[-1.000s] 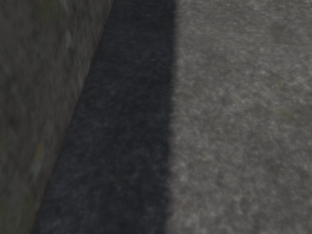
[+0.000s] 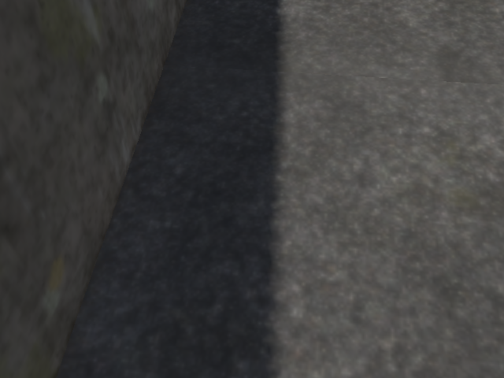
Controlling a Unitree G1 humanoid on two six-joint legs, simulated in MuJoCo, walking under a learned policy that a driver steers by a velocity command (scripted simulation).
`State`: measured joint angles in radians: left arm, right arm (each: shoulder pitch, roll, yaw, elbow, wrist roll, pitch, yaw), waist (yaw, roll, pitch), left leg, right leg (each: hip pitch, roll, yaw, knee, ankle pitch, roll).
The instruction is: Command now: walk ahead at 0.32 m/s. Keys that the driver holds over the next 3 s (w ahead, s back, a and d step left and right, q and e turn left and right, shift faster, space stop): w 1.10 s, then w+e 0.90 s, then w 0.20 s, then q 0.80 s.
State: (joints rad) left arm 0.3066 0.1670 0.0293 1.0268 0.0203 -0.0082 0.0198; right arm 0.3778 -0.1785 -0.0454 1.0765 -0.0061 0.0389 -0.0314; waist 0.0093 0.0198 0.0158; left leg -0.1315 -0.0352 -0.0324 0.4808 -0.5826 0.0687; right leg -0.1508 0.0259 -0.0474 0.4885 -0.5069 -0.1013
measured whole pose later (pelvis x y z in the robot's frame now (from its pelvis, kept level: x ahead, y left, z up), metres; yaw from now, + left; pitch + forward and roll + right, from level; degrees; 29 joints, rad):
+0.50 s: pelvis +0.26 +0.04 +0.02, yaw -1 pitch +0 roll +2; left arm 0.44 0.16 0.02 1.06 0.01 -0.09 -0.02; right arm 0.10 -0.18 -0.03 0.85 -0.03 -0.03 0.00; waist 0.01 -0.02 0.04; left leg -0.50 -0.05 0.17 0.80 -0.49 0.09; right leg -0.19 0.00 0.08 1.19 -0.38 -0.09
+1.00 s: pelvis +0.58 +0.03 +0.07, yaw +2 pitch +1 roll -2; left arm 0.07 0.16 0.01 0.79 0.03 -0.06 -0.01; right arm 0.45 -0.14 -0.01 0.99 -0.02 -0.08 0.00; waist 0.00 0.00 0.03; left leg -0.20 -0.03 -0.01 1.12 -0.40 0.08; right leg -0.52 0.10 -0.17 0.76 -0.46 -0.17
